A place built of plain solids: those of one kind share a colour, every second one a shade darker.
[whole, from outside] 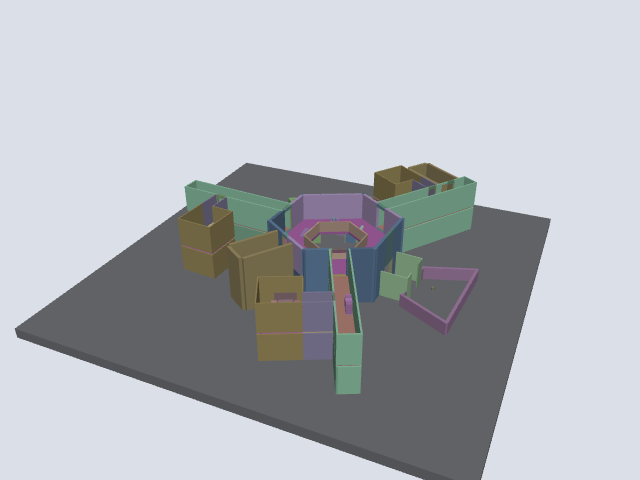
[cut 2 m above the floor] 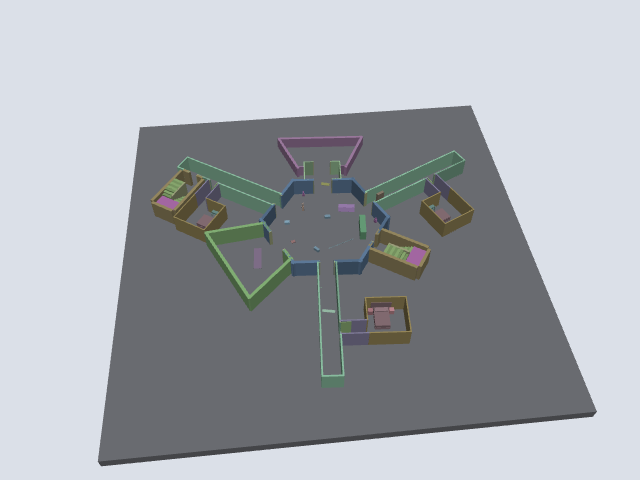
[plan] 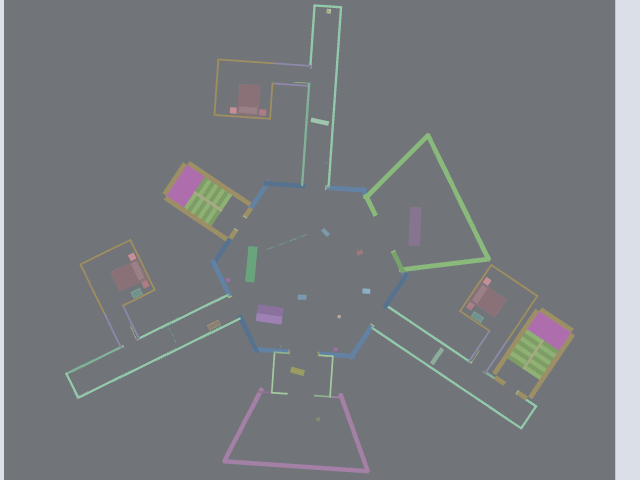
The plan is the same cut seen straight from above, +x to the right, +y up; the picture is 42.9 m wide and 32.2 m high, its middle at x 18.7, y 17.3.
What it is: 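A Moderne seaside hotel of the 1930s on a Y plan; a six-sided drum of 6.3 m radius with a well of 3.0 m, three wings of 11.9 m at 120 degrees, corridors of 1.62 m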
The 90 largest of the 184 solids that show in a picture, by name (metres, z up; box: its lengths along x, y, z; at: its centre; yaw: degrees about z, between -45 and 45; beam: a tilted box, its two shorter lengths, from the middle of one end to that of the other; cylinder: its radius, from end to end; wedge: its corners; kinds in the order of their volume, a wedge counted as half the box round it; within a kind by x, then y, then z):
{
 "wall_drum_1": {"box": [0.32, 2.79, 5.88], "at": [12.09, 14.7, 2.89], "yaw": 26.0},
 "wall_drum_2": {"box": [0.32, 2.98, 5.88], "at": [12.28, 16.79, 2.89], "yaw": -34.0},
 "wall_drum_3": {"box": [0.32, 2.79, 5.88], "at": [13.89, 11.0, 2.89], "yaw": 26.0},
 "wall_drum_4": {"box": [0.32, 2.98, 5.88], "at": [14.47, 20.04, 2.89], "yaw": -34.0},
 "wall_drum_5": {"box": [2.51, 0.32, 5.88], "at": [15.43, 9.88, 2.89], "yaw": -4.0},
 "wall_drum_6": {"box": [2.79, 0.32, 5.88], "at": [16.34, 21.01, 2.89], "yaw": -4.0},
 "wall_drum_7": {"box": [2.51, 0.32, 5.88], "at": [19.8, 9.58, 2.89], "yaw": -4.0},
 "wall_drum_8": {"box": [2.79, 0.32, 5.88], "at": [20.43, 20.72, 2.89], "yaw": -4.0},
 "wall_drum_9": {"box": [0.32, 2.79, 5.88], "at": [21.48, 10.48, 2.89], "yaw": -34.0},
 "wall_drum_10": {"box": [0.32, 2.15, 5.88], "at": [21.97, 19.88, 2.89], "yaw": 26.0},
 "wall_drum_11": {"box": [0.32, 2.79, 5.88], "at": [23.78, 13.89, 2.89], "yaw": -34.0},
 "wall_drum_12": {"box": [0.32, 2.15, 5.88], "at": [24.06, 15.62, 2.89], "yaw": 26.0},
 "wall_wing_1": {"box": [4.35, 0.16, 2.79], "at": [3.58, 9.24, 1.34], "yaw": 26.0},
 "wall_wing_2": {"box": [4.35, 0.16, 2.9], "at": [3.58, 9.24, 4.38], "yaw": 26.0},
 "wall_wing_3": {"box": [12.22, 0.16, 2.79], "at": [7.89, 9.37, 1.34], "yaw": 26.0},
 "wall_wing_4": {"box": [12.22, 0.16, 2.9], "at": [7.89, 9.37, 4.38], "yaw": 26.0},
 "wall_wing_5": {"box": [6.94, 0.16, 2.79], "at": [9.48, 12.13, 1.34], "yaw": 26.0},
 "wall_wing_6": {"box": [6.94, 0.16, 2.9], "at": [9.48, 12.13, 4.38], "yaw": 26.0},
 "wall_wing_7": {"box": [0.16, 6.94, 2.79], "at": [17.74, 24.39, 1.34], "yaw": -4.0},
 "wall_wing_8": {"box": [0.16, 6.94, 2.9], "at": [17.74, 24.39, 4.38], "yaw": -4.0},
 "wall_wing_9": {"box": [0.16, 4.35, 2.79], "at": [18.19, 30.94, 1.34], "yaw": -4.0},
 "wall_wing_10": {"box": [0.16, 4.35, 2.9], "at": [18.19, 30.94, 4.38], "yaw": -4.0},
 "wall_wing_11": {"box": [0.16, 12.22, 2.79], "at": [19.69, 26.9, 1.34], "yaw": -4.0},
 "wall_wing_12": {"box": [0.16, 12.22, 2.9], "at": [19.69, 26.9, 4.38], "yaw": -4.0},
 "wall_wing_13": {"box": [6.94, 0.16, 2.79], "at": [26.0, 10.98, 1.34], "yaw": -34.0},
 "wall_wing_14": {"box": [6.94, 0.16, 2.9], "at": [26.0, 10.98, 4.38], "yaw": -34.0},
 "wall_wing_15": {"box": [12.22, 0.16, 2.79], "at": [27.2, 8.03, 1.34], "yaw": -34.0},
 "wall_wing_16": {"box": [12.22, 0.16, 2.9], "at": [27.2, 8.03, 4.38], "yaw": -34.0},
 "wall_shaft_1": {"box": [0.32, 2.49, 5.68], "at": [8.95, 21.39, 2.79], "yaw": -33.9},
 "wall_shaft_2": {"box": [5.01, 0.32, 5.68], "at": [10.38, 18.74, 2.79], "yaw": -34.0},
 "wall_shaft_3": {"box": [5.01, 0.32, 5.68], "at": [11.95, 21.07, 2.79], "yaw": -34.0},
 "wall_shaft_4": {"box": [0.32, 0.77, 5.68], "at": [12.89, 17.7, 2.79], "yaw": -34.0},
 "wall_shaft_5": {"box": [0.32, 0.77, 5.68], "at": [13.85, 19.13, 2.79], "yaw": -34.0},
 "wall_shaft_6": {"box": [0.81, 0.32, 5.68], "at": [30.77, 7.87, 2.79], "yaw": -33.9},
 "wall_shaft_7": {"box": [0.32, 5.17, 5.68], "at": [31.83, 10.46, 2.79], "yaw": -34.0},
 "wall_shaft_8": {"box": [0.81, 0.32, 5.68], "at": [32.23, 6.89, 2.79], "yaw": -33.9},
 "wall_shaft_9": {"box": [0.32, 5.17, 5.68], "at": [34.23, 8.85, 2.79], "yaw": -34.0},
 "wall_shaft_10": {"box": [2.57, 0.32, 5.68], "at": [34.57, 11.94, 2.79], "yaw": -33.9},
 "wall_room_bed_1": {"box": [0.12, 3.73, 2.79], "at": [3.42, 14.04, 1.34], "yaw": 26.0},
 "wall_room_bed_2": {"box": [0.12, 3.73, 2.9], "at": [3.42, 14.04, 4.38], "yaw": 26.0},
 "wall_room_bed_3": {"box": [3.85, 0.12, 2.79], "at": [4.3, 16.48, 1.34], "yaw": 26.0},
 "wall_room_bed_4": {"box": [3.85, 0.12, 2.9], "at": [4.3, 16.48, 4.38], "yaw": 26.0},
 "wall_room_bed_5": {"box": [0.12, 3.85, 2.79], "at": [6.8, 15.63, 1.34], "yaw": 26.0},
 "wall_room_bed_6": {"box": [0.12, 3.85, 2.9], "at": [6.8, 15.63, 4.38], "yaw": 26.0},
 "wall_room_bed_7": {"box": [0.12, 3.85, 2.79], "at": [11.75, 27.55, 1.34], "yaw": -4.0},
 "wall_room_bed_8": {"box": [0.12, 3.85, 2.9], "at": [11.75, 27.55, 4.38], "yaw": -4.0},
 "wall_room_bed_9": {"box": [3.85, 0.12, 2.79], "at": [13.49, 25.56, 1.34], "yaw": -4.0},
 "wall_room_bed_10": {"box": [3.85, 0.12, 2.9], "at": [13.49, 25.56, 4.38], "yaw": -4.0},
 "wall_room_bed_11": {"box": [3.73, 0.12, 2.79], "at": [13.68, 29.29, 1.34], "yaw": -4.0},
 "wall_room_bed_12": {"box": [3.73, 0.12, 2.9], "at": [13.68, 29.29, 4.38], "yaw": -4.0},
 "wall_room_bed_13": {"box": [0.12, 3.85, 2.79], "at": [29.14, 14.08, 1.34], "yaw": -34.0},
 "wall_room_bed_14": {"box": [0.12, 3.85, 2.9], "at": [29.14, 14.08, 4.38], "yaw": -34.0},
 "wall_room_bed_15": {"box": [3.85, 0.12, 2.79], "at": [31.73, 14.59, 1.34], "yaw": -34.0},
 "wall_room_bed_16": {"box": [3.85, 0.12, 2.9], "at": [31.73, 14.59, 4.38], "yaw": -34.0},
 "wall_room_bed_17": {"box": [0.12, 3.73, 2.79], "at": [32.27, 12.05, 1.34], "yaw": -34.0},
 "wall_room_bed_18": {"box": [0.12, 3.73, 2.9], "at": [32.27, 12.05, 4.38], "yaw": -34.0},
 "wall_sun_lounge_1": {"box": [0.32, 1.62, 2.79], "at": [22.09, 19.65, 1.34], "yaw": 26.0},
 "wall_sun_lounge_2": {"box": [0.32, 6.14, 2.79], "at": [23.84, 22.22, 1.34], "yaw": -44.9},
 "wall_sun_lounge_3": {"box": [0.32, 1.62, 2.79], "at": [23.94, 15.85, 1.34], "yaw": 26.0},
 "wall_sun_lounge_4": {"box": [6.14, 0.32, 2.79], "at": [27.05, 15.66, 1.34], "yaw": 7.0},
 "wall_sun_lounge_5": {"box": [0.32, 9.44, 2.79], "at": [27.97, 20.17, 1.34], "yaw": 26.0},
 "wall_ring_1": {"box": [0.32, 2.66, 2.9], "at": [12.37, 16.92, 4.38], "yaw": -34.0},
 "wall_ring_2": {"box": [2.47, 0.32, 2.9], "at": [20.28, 20.74, 4.38], "yaw": -4.0},
 "wall_ring_3": {"box": [0.32, 2.47, 2.9], "at": [21.57, 10.61, 4.38], "yaw": -34.0},
 "wall_ring_4": {"box": [0.32, 6.26, 2.9], "at": [23.01, 17.75, 4.38], "yaw": 26.0},
 "wall_ring_5": {"box": [0.32, 2.47, 2.9], "at": [23.69, 13.75, 4.38], "yaw": -34.0},
 "floor_ring_1": {"wedge": [[11.76, 15.73, 2.73], [11.76, 15.73, 2.98], [14.5, 10.11, 2.73], [14.5, 10.11, 2.98], [15.03, 15.51, 2.73], [15.03, 15.51, 2.98], [16.34, 12.83, 2.73], [16.34, 12.83, 2.98]]},
 "floor_ring_2": {"wedge": [[15.25, 20.92, 2.73], [15.25, 20.92, 2.98], [16.69, 17.97, 2.73], [16.69, 17.97, 2.98], [19.66, 17.77, 2.73], [19.66, 17.77, 2.98], [21.5, 20.49, 2.73], [21.5, 20.49, 2.98]]},
 "floor_ring_3": {"wedge": [[19.31, 12.63, 2.73], [19.31, 12.63, 2.98], [20.75, 9.68, 2.73], [20.75, 9.68, 2.98], [20.97, 15.1, 2.73], [20.97, 15.1, 2.98], [24.24, 14.87, 2.73], [24.24, 14.87, 2.98]]},
 "floor_ring_4": {"wedge": [[19.66, 17.77, 2.73], [19.66, 17.77, 2.98], [20.97, 15.1, 2.73], [20.97, 15.1, 2.98], [21.5, 20.49, 2.73], [21.5, 20.49, 2.98], [24.24, 14.87, 2.73], [24.24, 14.87, 2.98]]},
 "floor_half_1": {"box": [1.43, 2.49, 1.54], "at": [9.68, 20.91, 0.72], "yaw": -33.9},
 "floor_half_2": {"box": [2.57, 1.46, 1.54], "at": [34.07, 11.2, 0.72], "yaw": -34.0},
 "floor_wing_1": {"box": [11.9, 1.62, 0.24], "at": [7.5, 10.17, 2.86], "yaw": 26.0},
 "floor_wing_2": {"box": [11.9, 1.62, 0.24], "at": [27.69, 8.77, 2.86], "yaw": -34.0},
 "wall_forecourt_1": {"box": [0.3, 5.62, 1.35], "at": [13.53, 4.88, 0.62], "yaw": -27.4},
 "wall_forecourt_2": {"box": [9.8, 0.3, 1.35], "at": [17.09, 2.12, 0.62], "yaw": -4.0},
 "wall_forecourt_3": {"box": [0.3, 5.62, 1.35], "at": [20.99, 4.37, 0.62], "yaw": 19.5},
 "floor_room_bed_1": {"box": [3.62, 3.62, 0.24], "at": [5.12, 14.81, 2.86], "yaw": 26.0},
 "floor_room_bed_2": {"box": [3.62, 3.62, 0.24], "at": [13.61, 27.42, 2.86], "yaw": -4.0},
 "tread_1": {"box": [0.28, 1.14, 2.86], "at": [12.37, 19.9, 1.38], "yaw": -34.0},
 "tread_2": {"box": [1.2, 0.3, 2.86], "at": [33.0, 8.38, 1.38], "yaw": -34.0},
 "tread_3": {"box": [1.2, 0.3, 2.7], "at": [33.16, 8.63, 1.3], "yaw": -34.0},
 "tread_4": {"box": [1.2, 0.3, 2.53], "at": [33.33, 8.87, 1.22], "yaw": -34.0},
 "block_spine_1": {"box": [2.24, 0.21, 4.08], "at": [11.19, 19.89, 1.99], "yaw": -34.0},
 "block_spine_2": {"box": [0.17, 2.38, 4.08], "at": [33.01, 9.62, 1.99], "yaw": -34.0},
 "wallover_drum_1": {"box": [1.87, 0.32, 3.33], "at": [17.61, 9.73, 4.16], "yaw": -4.0},
 "wall_porch_1": {"box": [0.12, 2.84, 2.79], "at": [15.56, 8.41, 1.34], "yaw": -3.9},
 "wall_porch_2": {"box": [0.12, 2.84, 2.79], "at": [19.47, 8.14, 1.34], "yaw": -3.9},
 "block_desk_1": {"box": [0.62, 2.4, 1.2], "at": [14.1, 15.67, 0.55], "yaw": -5.5},
 "bed_1": {"box": [1.4, 2.01, 0.32], "at": [13.92, 26.72, 0.46], "yaw": -4.0}
}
